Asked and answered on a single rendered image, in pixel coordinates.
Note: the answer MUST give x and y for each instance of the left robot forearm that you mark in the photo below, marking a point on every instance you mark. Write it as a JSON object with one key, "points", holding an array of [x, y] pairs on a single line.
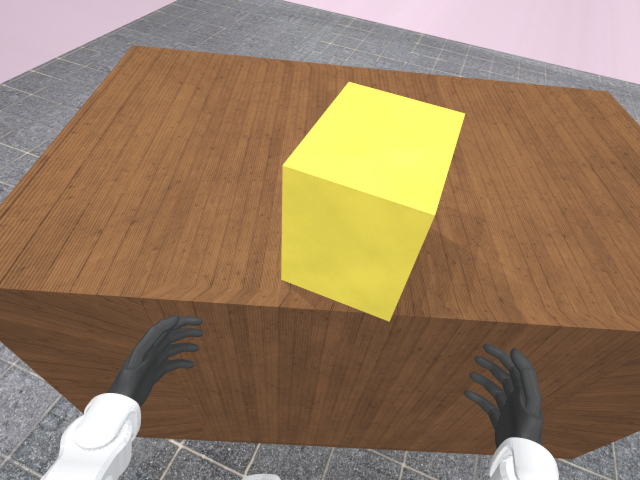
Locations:
{"points": [[98, 444]]}

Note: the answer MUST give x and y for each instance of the left robot hand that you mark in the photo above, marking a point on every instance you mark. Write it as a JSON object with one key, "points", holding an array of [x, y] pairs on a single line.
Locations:
{"points": [[147, 363]]}

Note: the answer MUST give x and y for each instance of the carton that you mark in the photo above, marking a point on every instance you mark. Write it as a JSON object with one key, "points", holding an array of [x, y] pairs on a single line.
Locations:
{"points": [[359, 195]]}

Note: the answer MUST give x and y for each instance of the right robot hand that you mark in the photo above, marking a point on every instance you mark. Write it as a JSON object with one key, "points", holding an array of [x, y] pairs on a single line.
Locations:
{"points": [[519, 414]]}

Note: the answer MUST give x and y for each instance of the pedestal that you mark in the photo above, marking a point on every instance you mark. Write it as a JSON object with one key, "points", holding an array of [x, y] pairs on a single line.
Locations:
{"points": [[162, 196]]}

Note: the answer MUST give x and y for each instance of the right robot forearm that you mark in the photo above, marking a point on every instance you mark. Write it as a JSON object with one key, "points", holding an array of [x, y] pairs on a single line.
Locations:
{"points": [[522, 459]]}

